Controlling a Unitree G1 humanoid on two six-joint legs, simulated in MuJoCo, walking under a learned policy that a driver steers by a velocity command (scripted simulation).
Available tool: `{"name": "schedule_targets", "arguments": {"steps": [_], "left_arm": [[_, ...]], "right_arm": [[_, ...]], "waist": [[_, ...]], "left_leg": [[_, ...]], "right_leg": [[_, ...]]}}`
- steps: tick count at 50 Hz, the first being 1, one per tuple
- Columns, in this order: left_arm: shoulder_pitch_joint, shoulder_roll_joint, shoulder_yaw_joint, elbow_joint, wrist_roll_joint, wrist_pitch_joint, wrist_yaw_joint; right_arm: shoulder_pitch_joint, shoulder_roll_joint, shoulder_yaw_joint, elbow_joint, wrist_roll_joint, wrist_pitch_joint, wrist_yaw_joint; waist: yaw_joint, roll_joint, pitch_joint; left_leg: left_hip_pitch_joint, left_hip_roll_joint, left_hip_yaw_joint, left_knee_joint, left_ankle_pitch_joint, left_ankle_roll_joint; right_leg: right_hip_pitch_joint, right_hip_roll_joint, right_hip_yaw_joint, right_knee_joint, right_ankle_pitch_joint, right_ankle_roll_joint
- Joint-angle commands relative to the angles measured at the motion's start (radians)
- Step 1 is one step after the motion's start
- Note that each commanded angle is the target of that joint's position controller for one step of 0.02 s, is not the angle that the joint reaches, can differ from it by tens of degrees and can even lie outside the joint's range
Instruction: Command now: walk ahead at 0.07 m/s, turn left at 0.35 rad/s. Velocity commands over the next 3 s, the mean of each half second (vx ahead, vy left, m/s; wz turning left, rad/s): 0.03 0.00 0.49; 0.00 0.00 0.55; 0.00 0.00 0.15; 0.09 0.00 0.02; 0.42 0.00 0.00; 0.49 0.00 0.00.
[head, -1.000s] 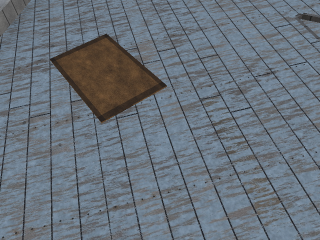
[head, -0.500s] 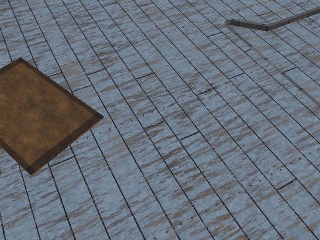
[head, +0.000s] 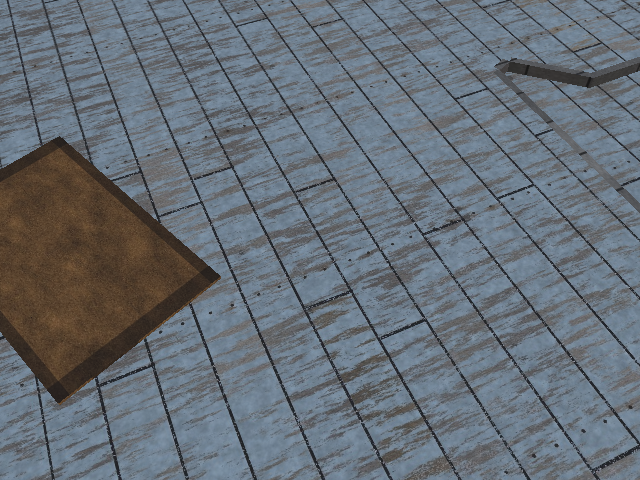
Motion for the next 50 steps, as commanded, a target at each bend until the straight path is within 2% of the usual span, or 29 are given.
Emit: {"name": "schedule_targets", "arguments": {"steps": [1,5,7,8,9,10,11,12,13,14,15,17,22,25,29,31,33,34,35,36,37,38,39,40,42,44,45,48,50], "left_arm": [[-0.046,0.179,0.055,-0.054,-0.008,-0.004,0.026],[-0.049,0.194,0.063,-0.03,-0.019,0.016,0.035],[-0.072,0.204,0.066,-0.023,-0.037,0.027,0.035],[-0.066,0.195,0.066,-0.013,-0.046,0.032,0.036],[-0.022,0.165,0.062,0.008,-0.049,0.038,0.035],[0.006,0.103,0.047,-0.009,-0.011,0.04,0.029],[-0.109,0.131,0.054,-0.056,-0.008,0.037,0.038],[-0.122,0.164,0.065,-0.054,-0.019,0.038,0.042],[-0.091,0.176,0.074,-0.037,-0.026,0.041,0.045],[-0.068,0.175,0.079,-0.012,-0.02,0.043,0.054],[-0.06,0.179,0.082,-0.007,-0.014,0.044,0.058],[-0.055,0.16,0.08,-0.009,-0.022,0.037,0.054],[-0.095,0.137,0.069,-0.021,-0.032,0.027,0.048],[-0.101,0.143,0.067,-0.022,-0.035,0.021,0.037],[-0.081,0.158,0.069,-0.019,-0.041,0.006,0.022],[-0.057,0.165,0.071,-0.016,-0.043,-0.004,0.013],[0.006,0.169,0.076,0.002,-0.043,-0.012,0.004],[0.037,0.193,0.084,0.013,-0.037,-0.013,0.005],[0.044,0.256,0.096,0.004,-0.019,-0.005,0.011],[0.021,0.306,0.102,0.0,0.009,0.004,0.013],[-0.006,0.26,0.091,-0.021,0.01,0.001,0.014],[-0.052,0.201,0.074,-0.039,0.002,0.001,0.019],[-0.087,0.179,0.067,-0.045,-0.01,0.004,0.023],[-0.092,0.167,0.06,-0.047,-0.024,0.006,0.028],[-0.06,0.179,0.058,-0.038,-0.021,0.015,0.037],[-0.008,0.197,0.063,-0.028,-0.014,0.024,0.044],[0.013,0.207,0.066,-0.024,-0.014,0.027,0.044],[0.0,0.246,0.075,-0.025,-0.024,0.033,0.028],[-0.005,0.261,0.078,-0.021,-0.033,0.034,0.014]], "right_arm": [[0.057,-0.073,-0.025,-0.056,-0.001,0.013,-0.003],[0.019,-0.083,-0.034,-0.092,-0.001,0.019,0.016],[0.054,-0.079,-0.04,-0.088,-0.002,0.018,0.029],[0.087,-0.085,-0.046,-0.078,-0.006,0.016,0.033],[0.109,-0.121,-0.058,-0.079,-0.013,0.014,0.031],[0.107,-0.234,-0.082,-0.106,-0.013,0.013,0.012],[0.099,-0.272,-0.082,-0.132,-0.044,-0.005,0.019],[0.07,-0.24,-0.075,-0.142,-0.053,-0.027,0.024],[0.021,-0.215,-0.071,-0.148,-0.035,-0.042,0.021],[-0.016,-0.186,-0.065,-0.158,-0.015,-0.045,0.017],[-0.036,-0.168,-0.058,-0.163,0.0,-0.044,0.011],[-0.011,-0.151,-0.051,-0.167,-0.003,-0.039,0.001],[0.019,-0.18,-0.064,-0.178,0.001,-0.025,-0.014],[0.001,-0.195,-0.07,-0.193,-0.001,-0.016,-0.013],[-0.031,-0.197,-0.073,-0.211,0.001,-0.006,-0.003],[-0.051,-0.195,-0.073,-0.22,0.007,-0.001,-0.002],[-0.089,-0.188,-0.07,-0.233,0.02,0.007,-0.006],[-0.087,-0.168,-0.064,-0.24,0.021,0.009,-0.01],[-0.038,-0.114,-0.05,-0.24,0.007,0.008,-0.007],[0.004,-0.118,-0.054,-0.261,0.013,0.0,-0.004],[0.019,-0.207,-0.079,-0.245,-0.002,-0.008,-0.002],[0.02,-0.245,-0.097,-0.221,0.007,-0.005,0.001],[0.031,-0.223,-0.098,-0.202,0.007,0.007,-0.002],[0.029,-0.199,-0.093,-0.2,0.004,0.017,-0.002],[-0.003,-0.152,-0.077,-0.224,0.013,0.02,0.007],[-0.06,-0.13,-0.066,-0.258,0.018,0.015,0.011],[-0.077,-0.12,-0.06,-0.27,0.013,0.013,0.012],[-0.078,-0.093,-0.043,-0.285,0.0,0.009,0.02],[-0.065,-0.102,-0.042,-0.282,0.0,0.01,0.022]], "waist": [[-0.002,-0.15,-0.154],[0.004,-0.152,-0.139],[-0.028,-0.144,-0.14],[-0.042,-0.129,-0.142],[-0.041,-0.046,-0.114],[0.008,0.252,-0.096],[-0.047,0.279,-0.077],[-0.038,0.172,-0.083],[-0.005,0.124,-0.08],[0.008,0.078,-0.097],[0.016,0.082,-0.103],[0.017,0.082,-0.143],[-0.012,0.097,-0.146],[-0.018,0.116,-0.127],[-0.016,0.128,-0.134],[-0.007,0.134,-0.145],[0.036,0.125,-0.151],[0.042,0.098,-0.16],[0.008,-0.084,-0.19],[-0.033,-0.301,-0.143],[-0.019,-0.24,-0.133],[-0.027,-0.171,-0.111],[-0.038,-0.146,-0.087],[-0.025,-0.153,-0.071],[-0.001,-0.166,-0.053],[0.039,-0.182,-0.067],[0.055,-0.182,-0.083],[0.055,-0.188,-0.111],[0.052,-0.199,-0.112]], "left_leg": [[0.092,0.024,0.017,-0.027,0.073,0.016],[0.119,0.012,0.049,-0.135,0.078,0.049],[0.195,-0.013,0.083,-0.281,0.151,0.08],[0.255,-0.038,0.095,-0.373,0.211,0.105],[0.308,-0.009,0.008,-0.505,0.312,0.147],[0.407,0.238,-0.343,-0.596,0.596,0.255],[0.329,0.33,-0.509,-0.656,0.621,0.413],[0.325,0.285,-0.443,-0.658,0.571,0.401],[0.333,0.23,-0.363,-0.639,0.55,0.341],[0.351,0.195,-0.325,-0.624,0.531,0.294],[0.351,0.178,-0.301,-0.616,0.566,0.279],[0.383,0.157,-0.283,-0.6,0.662,0.283],[0.448,0.138,-0.323,-0.586,0.594,0.284],[0.385,0.126,-0.365,-0.588,0.521,0.293],[0.355,0.115,-0.439,-0.562,0.571,0.295],[0.365,0.105,-0.478,-0.536,0.622,0.285],[0.338,0.062,-0.479,-0.492,0.591,0.241],[0.272,0.021,-0.455,-0.452,0.474,0.198],[0.143,-0.075,-0.338,-0.272,0.176,0.142],[-0.067,-0.225,-0.18,-0.1,-0.209,0.084],[-0.103,-0.137,-0.161,0.121,-0.207,0.04],[-0.092,-0.113,-0.155,0.2,-0.132,0.025],[-0.097,-0.105,-0.14,0.233,-0.069,0.008],[-0.124,-0.102,-0.131,0.268,-0.016,-0.009],[-0.131,-0.089,-0.077,0.237,0.037,-0.028],[-0.158,-0.064,-0.048,0.143,0.054,-0.042],[-0.143,-0.054,-0.045,0.093,0.046,-0.045],[-0.01,-0.036,-0.007,-0.07,0.021,-0.031],[0.072,-0.047,0.027,-0.166,0.031,-0.017]], "right_leg": [[0.059,-0.292,0.174,-0.205,0.065,-0.211],[0.105,-0.314,0.149,-0.186,0.02,-0.196],[0.112,-0.302,0.112,-0.126,0.035,-0.159],[0.098,-0.275,0.08,-0.068,0.003,-0.121],[0.04,-0.218,0.015,0.061,-0.091,-0.043],[-0.184,-0.073,-0.101,0.37,-0.379,0.072],[-0.304,0.035,0.042,0.556,-0.561,0.087],[-0.318,0.01,0.116,0.655,-0.505,0.077],[-0.325,-0.005,0.137,0.669,-0.411,0.069],[-0.326,-0.015,0.146,0.661,-0.355,0.072],[-0.313,-0.015,0.147,0.662,-0.31,0.082],[-0.284,0.003,0.148,0.67,-0.258,0.095],[-0.262,0.017,0.166,0.444,-0.216,0.12],[-0.179,0.029,0.171,0.34,-0.223,0.125],[-0.081,0.048,0.178,0.232,-0.25,0.114],[-0.03,0.054,0.178,0.146,-0.24,0.101],[0.09,0.052,0.156,-0.057,-0.095,0.079],[0.197,-0.003,0.177,-0.131,0.021,0.056],[0.323,-0.197,0.346,-0.14,0.143,-0.017],[0.332,-0.366,0.564,-0.147,0.356,-0.192],[0.279,-0.437,0.585,-0.155,0.329,-0.272],[0.244,-0.365,0.474,-0.146,0.266,-0.236],[0.23,-0.291,0.38,-0.138,0.191,-0.185],[0.235,-0.261,0.329,-0.137,0.177,-0.168],[0.236,-0.228,0.244,-0.149,0.214,-0.172],[0.317,-0.244,0.223,-0.15,0.248,-0.192],[0.342,-0.255,0.224,-0.145,0.27,-0.202],[0.315,-0.268,0.187,-0.132,0.32,-0.207],[0.285,-0.272,0.176,-0.122,0.343,-0.205]]}}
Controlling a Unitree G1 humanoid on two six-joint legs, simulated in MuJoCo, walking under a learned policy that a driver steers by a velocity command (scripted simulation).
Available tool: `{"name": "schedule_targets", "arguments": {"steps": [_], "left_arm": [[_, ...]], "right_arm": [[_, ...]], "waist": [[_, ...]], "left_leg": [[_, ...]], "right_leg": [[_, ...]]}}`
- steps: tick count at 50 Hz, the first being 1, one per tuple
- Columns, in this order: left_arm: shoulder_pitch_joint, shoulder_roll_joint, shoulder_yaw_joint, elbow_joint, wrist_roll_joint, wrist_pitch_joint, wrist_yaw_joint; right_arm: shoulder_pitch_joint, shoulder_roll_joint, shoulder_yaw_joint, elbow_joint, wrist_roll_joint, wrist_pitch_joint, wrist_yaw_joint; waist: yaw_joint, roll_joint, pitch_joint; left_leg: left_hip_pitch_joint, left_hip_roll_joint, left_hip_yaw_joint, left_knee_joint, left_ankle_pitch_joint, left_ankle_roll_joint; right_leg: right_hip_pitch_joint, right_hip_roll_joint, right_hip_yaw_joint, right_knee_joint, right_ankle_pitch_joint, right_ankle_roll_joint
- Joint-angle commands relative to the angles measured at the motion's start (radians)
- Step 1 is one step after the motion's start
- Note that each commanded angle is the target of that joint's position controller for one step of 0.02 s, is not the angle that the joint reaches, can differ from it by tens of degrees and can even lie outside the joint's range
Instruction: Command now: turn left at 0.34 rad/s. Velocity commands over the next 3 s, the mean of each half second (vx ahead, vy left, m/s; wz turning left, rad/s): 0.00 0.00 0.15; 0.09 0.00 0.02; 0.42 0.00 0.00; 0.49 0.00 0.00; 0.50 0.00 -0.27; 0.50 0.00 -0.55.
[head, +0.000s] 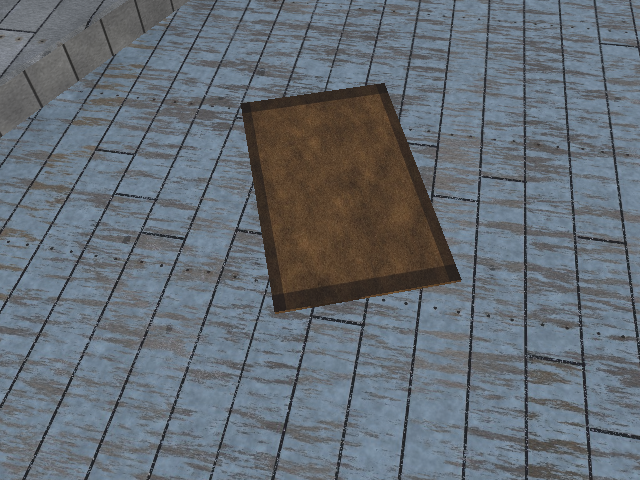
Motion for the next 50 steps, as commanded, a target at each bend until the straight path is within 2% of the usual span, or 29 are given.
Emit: {"name": "schedule_targets", "arguments": {"steps": [1,3,4,5,6,7,8,9,11,13,15,18,20,21,22,23,24,25,26,29,38,40,42,44,45,46,47,49,50], "left_arm": [[-0.02,0.221,0.053,-0.051,-0.014,-0.009,-0.012],[-0.033,0.218,0.047,-0.04,-0.03,-0.009,-0.017],[-0.028,0.198,0.038,-0.029,-0.037,-0.01,-0.017],[0.028,0.156,0.022,-0.005,-0.025,-0.018,-0.022],[0.052,0.077,-0.009,-0.024,0.033,-0.029,-0.033],[-0.007,0.095,-0.001,-0.043,0.016,-0.025,-0.022],[-0.026,0.163,0.018,-0.036,0.0,-0.016,-0.013],[-0.019,0.166,0.024,-0.027,-0.008,-0.009,-0.011],[0.015,0.169,0.033,0.005,-0.002,0.008,0.002],[0.045,0.141,0.028,0.02,-0.005,0.01,0.002],[0.036,0.114,0.017,0.024,-0.007,0.008,0.002],[0.014,0.11,0.01,0.021,-0.008,0.005,0.001],[0.053,0.103,0.007,0.04,-0.005,0.001,-0.003],[0.066,0.109,0.004,0.046,0.008,-0.003,-0.005],[0.072,0.15,0.008,0.045,0.018,-0.006,-0.003],[0.061,0.212,0.021,0.05,0.008,-0.006,-0.001],[0.036,0.178,0.018,0.06,-0.001,-0.01,-0.008],[0.02,0.137,0.006,0.055,0.005,-0.016,-0.013],[0.015,0.128,0.002,0.064,0.012,-0.023,-0.011],[0.037,0.119,-0.006,0.09,0.008,-0.039,-0.009],[0.041,0.111,-0.016,0.143,0.004,-0.032,0.002],[0.063,0.122,-0.011,0.161,-0.006,-0.026,0.005],[0.069,0.133,-0.007,0.157,-0.015,-0.026,0.009],[0.124,0.163,0.003,0.167,-0.025,-0.045,0.007],[0.141,0.187,0.012,0.176,-0.028,-0.054,0.007],[0.136,0.194,0.017,0.174,-0.029,-0.061,0.006],[0.112,0.189,0.016,0.165,-0.03,-0.065,0.003],[0.013,0.161,0.009,0.13,-0.036,-0.064,-0.007],[-0.032,0.12,-0.003,0.106,-0.031,-0.068,-0.011]], "right_arm": [[-0.036,-0.073,-0.011,-0.091,-0.003,-0.016,0.004],[0.007,-0.068,-0.012,-0.073,-0.003,-0.015,0.008],[0.043,-0.072,-0.015,-0.055,-0.006,-0.016,0.01],[0.053,-0.105,-0.02,-0.057,-0.008,-0.015,0.004],[0.075,-0.186,-0.031,-0.074,-0.019,-0.013,-0.012],[0.034,-0.14,-0.011,-0.078,-0.044,-0.028,-0.002],[0.01,-0.108,-0.002,-0.078,-0.047,-0.048,0.009],[-0.018,-0.09,0.004,-0.06,-0.045,-0.062,0.011],[-0.067,-0.102,0.002,-0.05,-0.028,-0.076,0.011],[-0.08,-0.074,0.012,-0.031,-0.029,-0.079,0.006],[-0.093,-0.059,0.015,-0.017,-0.028,-0.077,0.005],[-0.085,-0.063,0.015,0.012,-0.027,-0.071,0.005],[-0.108,-0.05,0.022,0.03,-0.017,-0.069,0.006],[-0.089,-0.038,0.027,0.047,-0.013,-0.072,0.008],[-0.057,-0.026,0.031,0.061,-0.026,-0.079,0.011],[-0.019,-0.036,0.026,0.068,-0.038,-0.084,0.017],[-0.044,-0.027,0.029,0.074,-0.04,-0.08,0.012],[-0.08,-0.049,0.024,0.08,-0.035,-0.076,0.007],[-0.092,-0.045,0.022,0.083,-0.029,-0.071,0.0],[-0.07,-0.037,0.02,0.112,-0.028,-0.057,-0.009],[-0.037,-0.037,0.016,0.215,-0.021,-0.061,-0.015],[-0.011,-0.041,0.012,0.243,-0.011,-0.058,-0.019],[-0.017,-0.038,0.011,0.242,-0.004,-0.066,-0.021],[-0.033,-0.016,0.015,0.232,0.003,-0.097,-0.014],[-0.038,-0.001,0.017,0.229,0.01,-0.115,-0.006],[-0.044,0.002,0.018,0.226,0.013,-0.128,0.001],[-0.029,0.001,0.017,0.232,0.016,-0.139,0.008],[0.105,-0.008,0.007,0.294,0.02,-0.15,0.015],[0.2,-0.045,-0.008,0.336,0.015,-0.151,0.013]], "waist": [[0.02,-0.193,-0.138],[-0.013,-0.184,-0.136],[-0.035,-0.169,-0.139],[-0.031,-0.101,-0.164],[0.002,0.16,-0.243],[-0.027,0.224,-0.222],[-0.043,0.145,-0.18],[-0.025,0.143,-0.155],[-0.011,0.13,-0.118],[0.006,0.119,-0.126],[-0.003,0.12,-0.13],[-0.023,0.117,-0.133],[0.007,0.102,-0.128],[0.018,0.073,-0.123],[-0.002,0.02,-0.131],[-0.054,-0.088,-0.121],[-0.04,-0.134,-0.111],[-0.02,-0.099,-0.085],[-0.02,-0.093,-0.088],[-0.015,-0.074,-0.083],[-0.007,-0.019,-0.07],[-0.007,-0.033,-0.079],[-0.001,-0.063,0.011],[0.014,-0.13,0.061],[0.011,-0.188,0.073],[0.005,-0.203,0.083],[-0.014,-0.192,0.088],[-0.094,-0.159,0.054],[-0.127,-0.073,0.028]], "left_leg": [[0.06,-0.017,0.059,-0.153,0.016,0.018],[0.166,-0.034,0.079,-0.35,0.141,0.054],[0.266,-0.044,0.086,-0.492,0.259,0.084],[0.405,0.009,0.007,-0.545,0.417,0.114],[0.571,0.246,-0.258,-0.499,0.802,0.19],[0.423,0.355,-0.343,-0.514,0.778,0.365],[0.365,0.314,-0.31,-0.541,0.68,0.389],[0.345,0.259,-0.25,-0.545,0.61,0.349],[0.313,0.216,-0.198,-0.548,0.592,0.305],[0.281,0.187,-0.149,-0.543,0.64,0.303],[0.287,0.165,-0.126,-0.533,0.607,0.297],[0.294,0.177,-0.164,-0.525,0.539,0.31],[0.26,0.158,-0.164,-0.513,0.444,0.284],[0.226,0.136,-0.156,-0.513,0.371,0.244],[0.191,0.095,-0.133,-0.492,0.292,0.195],[0.184,0.032,-0.076,-0.486,0.217,0.16],[0.253,-0.005,-0.027,-0.475,0.199,0.125],[0.273,-0.005,-0.026,-0.455,0.207,0.117],[0.282,0.0,-0.026,-0.446,0.237,0.126],[0.279,0.006,-0.033,-0.45,0.302,0.131],[0.275,0.004,-0.022,-0.458,0.343,0.112],[0.255,-0.036,0.018,-0.425,0.07,0.123],[0.126,-0.048,0.023,-0.388,-0.193,0.141],[0.022,-0.046,0.047,-0.287,-0.151,0.144],[-0.006,-0.051,0.082,-0.207,-0.069,0.141],[-0.005,-0.027,0.071,-0.173,-0.03,0.151],[0.029,-0.012,0.064,-0.203,-0.027,0.168],[0.297,-0.031,0.082,-0.409,0.05,0.193],[0.42,0.016,-0.018,-0.472,0.068,0.206]], "right_leg": [[0.117,-0.241,0.163,-0.069,0.459,-0.236],[0.095,-0.229,0.152,-0.019,0.43,-0.205],[0.053,-0.209,0.135,0.019,0.386,-0.167],[-0.031,-0.172,0.098,0.075,0.27,-0.091],[-0.188,-0.078,0.007,0.286,-0.113,0.009],[-0.245,-0.02,0.043,0.391,-0.401,0.05],[-0.246,-0.036,0.081,0.498,-0.415,0.066],[-0.257,-0.041,0.098,0.534,-0.372,0.067],[-0.259,-0.043,0.108,0.548,-0.282,0.081],[-0.2,-0.033,0.1,0.529,-0.224,0.092],[-0.161,-0.033,0.087,0.417,-0.194,0.092],[-0.102,-0.022,0.076,0.26,-0.168,0.083],[-0.008,-0.009,0.06,0.072,-0.023,0.062],[0.066,-0.016,0.075,-0.034,0.13,0.045],[0.13,-0.072,0.141,-0.035,0.282,0.022],[0.108,-0.097,0.139,0.018,0.289,-0.017],[0.005,-0.083,0.144,-0.001,0.113,-0.046],[-0.035,-0.067,0.139,-0.024,0.053,-0.038],[-0.042,-0.061,0.133,-0.03,0.052,-0.023],[-0.021,-0.042,0.114,-0.018,0.095,-0.002],[0.003,-0.023,0.101,-0.014,0.107,-0.011],[-0.008,-0.003,0.093,-0.016,-0.16,-0.036],[-0.071,-0.041,0.168,-0.057,-0.468,-0.087],[-0.054,-0.152,0.338,-0.147,-0.592,-0.156],[-0.032,-0.227,0.438,-0.206,-0.621,-0.195],[-0.045,-0.273,0.497,-0.235,-0.593,-0.222],[-0.07,-0.278,0.49,-0.231,-0.54,-0.22],[-0.189,-0.179,0.326,-0.15,-0.391,-0.151],[-0.266,-0.097,0.206,-0.001,-0.253,-0.098]]}}
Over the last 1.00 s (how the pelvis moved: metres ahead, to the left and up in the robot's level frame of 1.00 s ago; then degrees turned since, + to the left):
0.04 0.01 0.01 34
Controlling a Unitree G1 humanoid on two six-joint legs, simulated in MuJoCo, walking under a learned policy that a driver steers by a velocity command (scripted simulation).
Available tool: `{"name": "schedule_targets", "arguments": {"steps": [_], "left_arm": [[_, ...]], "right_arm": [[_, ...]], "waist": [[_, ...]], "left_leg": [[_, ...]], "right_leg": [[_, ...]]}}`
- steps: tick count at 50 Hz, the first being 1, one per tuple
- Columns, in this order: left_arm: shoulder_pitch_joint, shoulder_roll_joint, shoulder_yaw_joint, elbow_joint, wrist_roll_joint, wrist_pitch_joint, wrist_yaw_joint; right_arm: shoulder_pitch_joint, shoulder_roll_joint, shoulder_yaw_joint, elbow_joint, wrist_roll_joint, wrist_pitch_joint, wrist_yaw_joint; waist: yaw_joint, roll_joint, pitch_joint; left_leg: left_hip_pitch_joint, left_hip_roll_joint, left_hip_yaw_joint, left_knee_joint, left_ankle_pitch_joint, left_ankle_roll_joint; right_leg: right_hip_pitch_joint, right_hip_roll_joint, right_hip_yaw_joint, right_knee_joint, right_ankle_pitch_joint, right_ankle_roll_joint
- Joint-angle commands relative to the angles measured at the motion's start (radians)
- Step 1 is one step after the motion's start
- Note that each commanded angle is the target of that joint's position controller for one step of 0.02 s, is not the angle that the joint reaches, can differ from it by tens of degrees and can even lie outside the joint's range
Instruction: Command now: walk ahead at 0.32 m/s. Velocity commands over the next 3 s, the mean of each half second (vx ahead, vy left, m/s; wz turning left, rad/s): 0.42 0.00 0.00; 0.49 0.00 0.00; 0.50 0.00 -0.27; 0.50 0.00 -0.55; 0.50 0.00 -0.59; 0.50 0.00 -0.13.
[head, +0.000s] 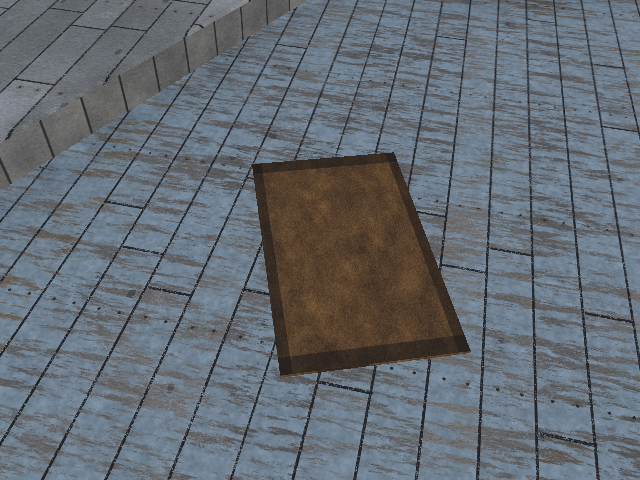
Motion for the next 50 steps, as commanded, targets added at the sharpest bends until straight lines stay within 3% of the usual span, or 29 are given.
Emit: {"name": "schedule_targets", "arguments": {"steps": [1,2,3,5,8,12,14,17,19,21,22,23,24,25,26,27,28,30,32,33,34,38,39,43,45,47,48,49,50], "left_arm": [[-0.22,0.052,0.002,-0.149,0.006,-0.039,-0.007],[-0.234,0.084,0.009,-0.169,0.001,-0.059,-0.003],[-0.197,0.113,0.019,-0.158,-0.019,-0.07,-0.01],[-0.174,0.098,0.018,-0.143,-0.023,-0.082,-0.025],[-0.22,0.068,0.018,-0.158,0.002,-0.077,-0.048],[-0.372,0.007,-0.009,-0.223,0.009,-0.066,-0.06],[-0.422,0.018,-0.011,-0.245,0.004,-0.062,-0.06],[-0.441,0.059,-0.001,-0.269,-0.004,-0.061,-0.063],[-0.387,0.096,0.016,-0.263,-0.001,-0.064,-0.065],[-0.149,0.152,0.054,-0.194,-0.002,-0.057,-0.054],[0.025,0.189,0.072,-0.149,0.0,-0.05,-0.044],[0.142,0.285,0.092,-0.119,0.025,-0.047,-0.043],[0.123,0.205,0.067,-0.115,0.02,-0.049,-0.05],[0.014,0.153,0.05,-0.127,0.013,-0.057,-0.052],[-0.077,0.123,0.04,-0.146,0.015,-0.065,-0.053],[-0.132,0.097,0.032,-0.152,0.024,-0.071,-0.058],[-0.159,0.083,0.028,-0.151,0.036,-0.079,-0.061],[-0.159,0.072,0.026,-0.136,0.036,-0.084,-0.064],[-0.127,0.097,0.03,-0.116,0.032,-0.09,-0.055],[-0.088,0.083,0.026,-0.103,0.027,-0.091,-0.049],[-0.073,0.124,0.034,-0.095,0.031,-0.088,-0.041],[0.011,0.117,0.029,-0.075,0.018,-0.076,-0.021],[0.027,0.148,0.035,-0.067,0.017,-0.074,-0.019],[0.115,0.143,0.035,-0.03,0.01,-0.053,-0.015],[0.13,0.153,0.04,-0.02,0.009,-0.04,-0.011],[0.114,0.168,0.047,-0.023,0.01,-0.029,-0.009],[0.096,0.174,0.048,-0.03,0.011,-0.024,-0.008],[0.083,0.159,0.041,-0.036,0.016,-0.019,-0.009],[0.081,0.127,0.023,-0.066,0.032,-0.021,-0.007]], "right_arm": [[0.248,-0.213,-0.061,0.054,0.0,-0.029,0.004],[0.288,-0.226,-0.059,0.048,-0.012,-0.041,0.015],[0.231,-0.155,-0.035,0.034,-0.025,-0.053,0.016],[0.179,-0.122,-0.022,0.013,-0.021,-0.06,0.022],[0.201,-0.067,0.003,0.02,-0.024,-0.037,0.019],[0.191,-0.126,-0.001,0.01,-0.025,-0.023,-0.011],[0.226,-0.147,-0.006,0.022,-0.023,-0.027,-0.016],[0.231,-0.149,-0.013,0.036,-0.006,-0.029,-0.016],[0.207,-0.164,-0.022,0.031,-0.011,-0.021,-0.016],[0.184,-0.166,-0.024,0.021,-0.023,-0.002,-0.016],[0.183,-0.147,-0.014,0.005,-0.033,0.004,-0.017],[0.322,0.003,0.026,-0.013,-0.032,-0.011,-0.004],[0.295,-0.026,0.023,0.004,-0.01,-0.041,0.003],[0.175,-0.121,-0.004,-0.038,0.022,-0.059,0.007],[0.107,-0.136,-0.007,-0.058,0.026,-0.067,0.002],[0.079,-0.131,-0.013,-0.061,0.011,-0.064,-0.007],[0.1,-0.113,-0.017,-0.057,-0.002,-0.053,-0.013],[0.129,-0.073,-0.014,-0.052,-0.01,-0.028,-0.015],[0.073,-0.073,-0.015,-0.079,-0.014,-0.014,-0.019],[0.022,-0.091,-0.02,-0.093,-0.025,-0.014,-0.02],[-0.016,-0.077,-0.018,-0.115,-0.026,-0.016,-0.02],[-0.163,-0.068,-0.012,-0.156,-0.027,-0.032,-0.004],[-0.203,-0.046,-0.003,-0.171,-0.021,-0.034,0.0],[-0.322,-0.057,0.006,-0.216,-0.011,-0.042,0.025],[-0.349,-0.069,0.005,-0.239,-0.009,-0.048,0.038],[-0.306,-0.099,-0.004,-0.238,-0.007,-0.052,0.045],[-0.232,-0.126,-0.018,-0.221,-0.008,-0.053,0.044],[-0.072,-0.169,-0.042,-0.173,-0.009,-0.053,0.037],[0.126,-0.242,-0.064,-0.13,-0.023,-0.05,0.027]], "waist": [[-0.126,0.243,0.064],[-0.144,0.302,0.049],[-0.092,0.179,0.065],[-0.055,0.101,0.069],[-0.053,0.109,0.064],[-0.072,0.099,0.115],[-0.084,0.123,0.131],[-0.056,0.135,0.147],[-0.005,0.141,0.089],[0.118,0.154,-0.07],[0.188,0.119,-0.178],[0.125,-0.161,-0.359],[0.133,-0.195,-0.387],[0.11,-0.144,-0.179],[0.075,-0.059,-0.083],[0.041,-0.001,-0.026],[0.002,-0.028,-0.016],[-0.03,-0.034,-0.012],[-0.029,-0.036,0.03],[-0.01,-0.014,0.048],[-0.012,-0.034,0.051],[0.043,0.011,0.06],[0.053,-0.018,0.065],[0.092,0.006,0.089],[0.084,-0.005,0.087],[0.045,-0.033,0.05],[-0.001,-0.049,-0.003],[-0.08,-0.045,-0.101],[-0.149,0.03,-0.257]], "left_leg": [[0.342,0.219,-0.42,-0.302,-0.103,0.136],[0.422,0.373,-0.698,-0.388,-0.029,0.236],[0.435,0.383,-0.651,-0.359,0.042,0.237],[0.447,0.334,-0.481,-0.364,0.149,0.18],[0.386,0.257,-0.288,-0.393,0.417,0.128],[0.204,0.2,-0.155,-0.461,0.42,0.121],[0.155,0.206,-0.134,-0.498,0.385,0.12],[0.22,0.252,-0.12,-0.484,0.433,0.1],[0.293,0.27,-0.098,-0.387,0.681,0.075],[0.274,0.229,-0.05,-0.098,0.972,0.039],[0.091,0.192,-0.038,0.153,0.813,0.011],[-0.289,0.012,-0.026,0.588,0.236,-0.057],[-0.407,-0.035,-0.176,0.753,-0.194,-0.039],[-0.508,0.027,-0.167,0.816,-0.141,-0.016],[-0.486,0.084,-0.14,0.777,-0.04,-0.002],[-0.437,0.125,-0.122,0.718,0.032,-0.003],[-0.36,0.16,-0.131,0.666,0.078,-0.004],[-0.303,0.177,-0.123,0.609,0.097,-0.014],[-0.35,0.191,-0.112,0.527,0.142,-0.038],[-0.393,0.192,-0.104,0.478,0.19,-0.042],[-0.437,0.19,-0.101,0.402,0.255,-0.054],[-0.436,0.149,-0.063,0.139,0.459,-0.064],[-0.42,0.139,-0.05,0.085,0.489,-0.066],[-0.455,0.113,-0.046,-0.025,0.458,-0.055],[-0.46,0.103,-0.05,-0.062,0.389,-0.034],[-0.373,0.074,-0.032,-0.083,0.307,-0.007],[-0.255,0.039,0.0,-0.096,0.282,0.014],[-0.029,0.02,0.014,-0.111,0.309,0.048],[0.296,0.176,-0.157,-0.062,0.331,0.115]], "right_leg": [[-0.458,0.047,-0.056,0.193,0.002,-0.038],[-0.614,0.077,0.001,0.442,-0.16,-0.029],[-0.688,0.024,0.073,0.587,-0.155,-0.057],[-0.748,-0.041,0.066,0.61,-0.003,-0.098],[-0.678,-0.078,0.01,0.496,0.128,-0.078],[-0.536,-0.032,-0.062,0.184,0.3,-0.02],[-0.443,-0.002,-0.084,0.077,0.376,-0.019],[-0.411,-0.002,-0.046,-0.006,0.41,-0.058],[-0.332,0.022,-0.05,-0.017,0.373,-0.093],[-0.037,0.079,-0.089,-0.004,0.328,-0.141],[0.242,-0.01,0.009,0.023,0.295,-0.181],[0.604,-0.292,0.509,-0.071,0.015,-0.355],[0.574,-0.345,0.797,-0.286,-0.152,-0.372],[0.409,-0.312,0.658,-0.314,-0.166,-0.309],[0.241,-0.281,0.514,-0.335,-0.059,-0.28],[0.098,-0.242,0.398,-0.359,0.071,-0.262],[0.004,-0.206,0.315,-0.38,0.155,-0.248],[-0.077,-0.173,0.238,-0.427,0.192,-0.257],[-0.113,-0.173,0.193,-0.464,0.225,-0.275],[-0.092,-0.146,0.148,-0.459,0.301,-0.26],[-0.071,-0.164,0.16,-0.47,0.29,-0.267],[-0.007,-0.117,0.07,-0.467,0.374,-0.223],[-0.001,-0.133,0.073,-0.469,0.35,-0.224],[0.146,-0.176,0.071,-0.42,0.386,-0.226],[0.222,-0.212,0.082,-0.372,0.449,-0.216],[0.265,-0.226,0.082,-0.299,0.618,-0.197],[0.268,-0.208,0.062,-0.207,0.801,-0.183],[0.211,-0.16,0.026,-0.026,0.892,-0.157],[0.007,-0.103,-0.014,0.268,0.68,-0.124]]}}
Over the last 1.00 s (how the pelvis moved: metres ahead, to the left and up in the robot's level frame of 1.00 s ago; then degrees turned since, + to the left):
0.05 0.04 -0.01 2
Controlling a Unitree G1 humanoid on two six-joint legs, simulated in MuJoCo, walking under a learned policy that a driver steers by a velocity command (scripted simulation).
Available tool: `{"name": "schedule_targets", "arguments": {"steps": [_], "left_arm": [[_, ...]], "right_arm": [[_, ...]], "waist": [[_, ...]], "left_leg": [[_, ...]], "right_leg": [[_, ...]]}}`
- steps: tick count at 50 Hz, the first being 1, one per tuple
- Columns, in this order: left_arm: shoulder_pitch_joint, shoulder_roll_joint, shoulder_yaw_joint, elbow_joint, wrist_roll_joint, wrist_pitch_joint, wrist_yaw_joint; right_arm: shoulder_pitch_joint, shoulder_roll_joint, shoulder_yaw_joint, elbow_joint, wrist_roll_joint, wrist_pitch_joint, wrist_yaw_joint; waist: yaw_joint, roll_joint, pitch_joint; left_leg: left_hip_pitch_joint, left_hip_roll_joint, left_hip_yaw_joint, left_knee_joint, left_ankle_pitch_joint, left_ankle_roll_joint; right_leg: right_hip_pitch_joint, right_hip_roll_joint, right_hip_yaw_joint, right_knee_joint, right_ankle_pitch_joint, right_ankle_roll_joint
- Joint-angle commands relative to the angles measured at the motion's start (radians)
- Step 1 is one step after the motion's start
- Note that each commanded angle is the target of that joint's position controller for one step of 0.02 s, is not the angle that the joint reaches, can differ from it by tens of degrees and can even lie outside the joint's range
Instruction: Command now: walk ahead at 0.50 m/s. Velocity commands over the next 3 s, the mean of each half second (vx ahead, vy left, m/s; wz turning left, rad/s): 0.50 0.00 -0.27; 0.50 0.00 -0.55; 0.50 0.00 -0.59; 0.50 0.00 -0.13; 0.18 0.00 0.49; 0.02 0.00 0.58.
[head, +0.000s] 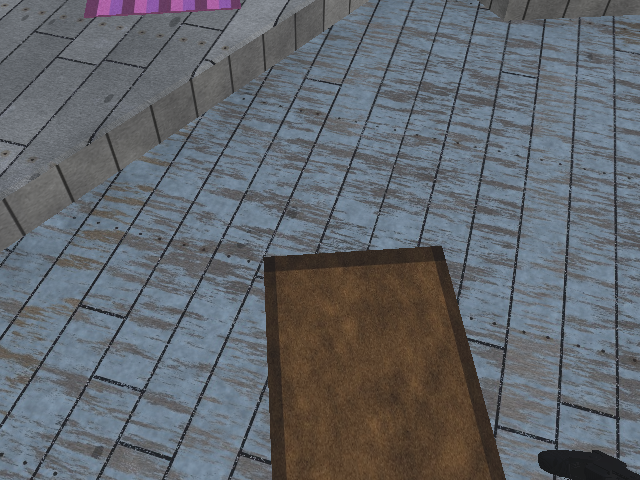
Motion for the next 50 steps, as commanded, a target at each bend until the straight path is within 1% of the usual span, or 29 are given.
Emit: {"name": "schedule_targets", "arguments": {"steps": [1,2,3,4,5,6,7,9,10,11,15,21,24,26,27,28,29,30,31,32,33,34,36,37,40,42,47,49,50], "left_arm": [[0.096,-0.017,-0.028,-0.087,0.014,-0.03,-0.009],[0.041,0.078,-0.009,-0.074,-0.012,-0.055,-0.012],[-0.059,0.146,0.011,-0.108,-0.039,-0.072,-0.015],[-0.115,0.141,0.01,-0.121,-0.04,-0.078,-0.011],[-0.143,0.128,0.015,-0.12,-0.024,-0.071,-0.005],[-0.114,0.112,0.018,-0.115,-0.02,-0.057,-0.005],[-0.088,0.086,0.015,-0.105,-0.019,-0.042,-0.005],[-0.089,0.059,0.016,-0.106,-0.023,-0.014,0.0],[-0.11,0.049,0.013,-0.122,-0.022,-0.008,0.0],[-0.139,0.054,0.014,-0.136,-0.016,-0.007,0.0],[-0.257,0.043,0.013,-0.178,-0.007,-0.018,-0.017],[-0.427,0.03,0.002,-0.276,-0.009,-0.019,-0.052],[-0.401,0.062,0.019,-0.307,-0.012,-0.015,-0.072],[-0.198,0.127,0.059,-0.271,-0.016,-0.009,-0.069],[-0.026,0.2,0.095,-0.232,-0.016,-0.003,-0.052],[0.019,0.314,0.121,-0.225,-0.022,0.001,-0.037],[0.035,0.26,0.099,-0.251,-0.014,-0.007,-0.036],[0.002,0.199,0.081,-0.249,-0.003,-0.015,-0.034],[-0.06,0.165,0.072,-0.26,-0.006,-0.022,-0.033],[-0.132,0.133,0.062,-0.277,-0.007,-0.023,-0.033],[-0.167,0.114,0.054,-0.293,0.003,-0.027,-0.032],[-0.191,0.115,0.053,-0.304,0.007,-0.025,-0.029],[-0.186,0.109,0.053,-0.307,-0.005,-0.026,-0.02],[-0.171,0.161,0.064,-0.306,-0.001,-0.028,-0.013],[-0.129,0.165,0.069,-0.3,-0.009,-0.019,0.005],[-0.095,0.168,0.07,-0.293,-0.013,-0.013,0.009],[-0.045,0.155,0.069,-0.276,-0.018,0.0,0.015],[-0.066,0.155,0.07,-0.285,-0.013,0.006,0.018],[-0.079,0.132,0.062,-0.294,-0.01,0.007,0.017]], "right_arm": [[0.453,-0.332,-0.103,0.073,-0.012,0.003,-0.012],[0.442,-0.22,-0.073,0.069,-0.003,0.005,-0.012],[0.349,-0.178,-0.057,0.052,-0.004,0.003,-0.016],[0.272,-0.154,-0.049,0.035,-0.009,0.002,-0.017],[0.219,-0.119,-0.038,0.029,-0.017,0.0,-0.014],[0.197,-0.111,-0.035,0.03,-0.028,-0.007,-0.014],[0.19,-0.105,-0.036,0.035,-0.027,-0.011,-0.01],[0.2,-0.107,-0.038,0.055,-0.029,-0.019,-0.013],[0.206,-0.141,-0.046,0.064,-0.031,-0.023,-0.018],[0.212,-0.146,-0.049,0.07,-0.031,-0.023,-0.023],[0.226,-0.157,-0.048,0.08,-0.027,-0.019,-0.041],[0.329,-0.184,-0.058,0.124,-0.008,0.017,-0.053],[0.303,-0.217,-0.069,0.11,-0.004,0.044,-0.063],[0.276,-0.232,-0.072,0.092,-0.005,0.064,-0.075],[0.276,-0.225,-0.066,0.073,-0.009,0.062,-0.08],[0.376,-0.077,-0.019,0.025,-0.041,0.033,-0.057],[0.314,-0.118,-0.019,0.01,-0.01,-0.016,-0.04],[0.202,-0.177,-0.036,-0.021,0.029,-0.045,-0.028],[0.173,-0.17,-0.032,-0.032,0.028,-0.057,-0.029],[0.165,-0.167,-0.037,-0.023,0.002,-0.056,-0.038],[0.175,-0.18,-0.047,-0.024,-0.016,-0.046,-0.043],[0.203,-0.172,-0.049,-0.028,-0.02,-0.031,-0.042],[0.194,-0.143,-0.048,-0.031,-0.031,-0.006,-0.047],[0.187,-0.125,-0.042,-0.047,-0.029,0.002,-0.048],[0.056,-0.109,-0.032,-0.085,-0.029,-0.001,-0.046],[-0.012,-0.097,-0.026,-0.109,-0.021,-0.008,-0.038],[-0.057,-0.149,-0.042,-0.144,-0.005,-0.025,-0.02],[0.008,-0.172,-0.053,-0.132,-0.004,-0.035,-0.018],[0.097,-0.192,-0.066,-0.11,-0.01,-0.04,-0.022]], "waist": [[-0.156,0.257,-0.412],[-0.192,0.194,-0.403],[-0.18,0.153,-0.235],[-0.15,0.071,-0.155],[-0.121,0.018,-0.079],[-0.085,0.063,-0.07],[-0.069,0.062,-0.059],[-0.054,0.043,-0.028],[-0.052,0.069,-0.008],[-0.057,0.05,0.01],[-0.09,0.039,0.028],[-0.147,0.021,0.068],[-0.1,0.062,0.02],[0.018,0.076,-0.101],[0.096,0.019,-0.192],[0.011,-0.239,-0.297],[0.041,-0.183,-0.42],[0.066,-0.127,-0.29],[0.029,-0.051,-0.197],[-0.017,0.017,-0.119],[-0.051,-0.014,-0.087],[-0.083,-0.032,-0.088],[-0.089,0.001,-0.068],[-0.098,-0.062,-0.059],[-0.048,-0.045,-0.022],[-0.013,-0.073,-0.024],[-0.009,-0.107,-0.027],[-0.051,-0.137,-0.039],[-0.098,-0.132,-0.082]], "left_leg": [[0.929,0.371,-0.639,-0.065,-0.176,0.276],[0.922,0.372,-0.75,-0.165,-0.277,0.265],[0.786,0.335,-0.586,-0.185,-0.239,0.213],[0.64,0.295,-0.462,-0.212,-0.141,0.186],[0.512,0.255,-0.363,-0.253,-0.061,0.162],[0.435,0.243,-0.305,-0.282,-0.015,0.156],[0.391,0.232,-0.264,-0.31,0.007,0.155],[0.336,0.206,-0.166,-0.353,0.029,0.142],[0.316,0.23,-0.144,-0.371,0.063,0.158],[0.323,0.228,-0.109,-0.38,0.089,0.157],[0.334,0.175,0.039,-0.397,0.109,0.102],[0.565,0.245,0.102,-0.328,0.204,0.08],[0.635,0.264,0.141,-0.175,0.58,0.049],[0.583,0.23,0.179,0.121,0.792,0.012],[0.38,0.191,0.183,0.389,0.6,-0.029],[-0.092,0.008,0.147,0.77,-0.248,-0.098],[-0.261,-0.078,-0.083,0.931,-0.555,-0.091],[-0.359,-0.012,-0.131,0.935,-0.474,-0.061],[-0.34,0.035,-0.123,0.851,-0.384,-0.046],[-0.276,0.068,-0.112,0.758,-0.333,-0.052],[-0.187,0.089,-0.115,0.702,-0.31,-0.061],[-0.143,0.096,-0.119,0.662,-0.297,-0.077],[-0.123,0.095,-0.091,0.588,-0.237,-0.097],[-0.125,0.087,-0.086,0.525,-0.208,-0.119],[-0.085,0.05,-0.072,0.264,-0.011,-0.145],[-0.04,0.013,-0.066,0.129,0.109,-0.143],[0.006,-0.012,-0.113,-0.003,0.065,-0.109],[0.085,-0.016,-0.104,-0.029,-0.013,-0.077],[0.216,-0.012,-0.091,-0.065,-0.009,-0.05]], "right_leg": [[-0.638,0.037,0.015,0.809,0.078,-0.016],[-0.764,0.016,0.152,0.937,-0.123,-0.029],[-0.833,-0.039,0.146,0.958,-0.055,-0.047],[-0.803,-0.094,0.117,0.914,0.038,-0.049],[-0.768,-0.125,0.106,0.846,0.1,-0.044],[-0.699,-0.152,0.119,0.809,0.139,-0.038],[-0.661,-0.16,0.123,0.784,0.152,-0.03],[-0.667,-0.159,0.127,0.752,0.194,-0.023],[-0.695,-0.161,0.139,0.71,0.23,-0.01],[-0.728,-0.162,0.15,0.658,0.277,0.001],[-0.706,-0.133,0.094,0.4,0.52,-0.001],[-0.784,-0.109,0.025,0.238,0.48,-0.04],[-0.692,-0.047,-0.048,0.23,0.329,-0.086],[-0.412,0.036,-0.094,0.198,0.3,-0.138],[-0.111,-0.004,0.025,0.159,0.327,-0.189],[0.285,-0.272,0.546,0.124,0.223,-0.372],[0.394,-0.367,0.882,-0.053,0.128,-0.443],[0.321,-0.331,0.728,-0.074,0.181,-0.375],[0.176,-0.288,0.59,-0.072,0.262,-0.333],[0.012,-0.248,0.488,-0.092,0.363,-0.304],[-0.108,-0.221,0.424,-0.102,0.518,-0.298],[-0.163,-0.209,0.41,-0.126,0.52,-0.304],[-0.233,-0.156,0.338,-0.158,0.536,-0.275],[-0.272,-0.18,0.333,-0.164,0.587,-0.301],[-0.332,-0.108,0.259,-0.159,0.502,-0.243],[-0.335,-0.095,0.263,-0.143,0.449,-0.215],[-0.215,-0.152,0.399,-0.038,0.354,-0.187],[-0.19,-0.159,0.442,0.031,0.39,-0.169],[-0.209,-0.119,0.426,0.114,0.434,-0.144]]}}
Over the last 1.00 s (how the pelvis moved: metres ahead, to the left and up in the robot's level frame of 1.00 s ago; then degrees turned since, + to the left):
0.53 -0.01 -0.01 0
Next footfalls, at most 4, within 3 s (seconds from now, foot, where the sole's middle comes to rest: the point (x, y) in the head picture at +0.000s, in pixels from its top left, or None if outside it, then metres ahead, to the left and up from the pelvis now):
0.54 right None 0.45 -0.15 -0.76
1.02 left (376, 339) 0.78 -0.05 -0.76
1.54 right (541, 332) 0.83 -0.44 -0.76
2.08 left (554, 214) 1.21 -0.53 -0.76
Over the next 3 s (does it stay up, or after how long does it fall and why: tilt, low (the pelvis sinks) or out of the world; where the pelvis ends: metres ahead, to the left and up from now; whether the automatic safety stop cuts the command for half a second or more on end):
stays up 1.11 -0.56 0.01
